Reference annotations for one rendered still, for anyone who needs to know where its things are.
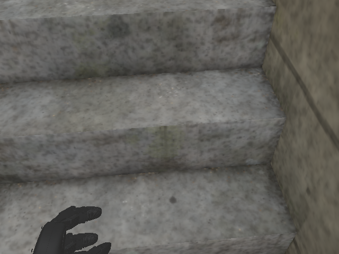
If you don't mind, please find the left robot hand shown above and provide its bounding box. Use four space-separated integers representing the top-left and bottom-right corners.
31 206 111 254

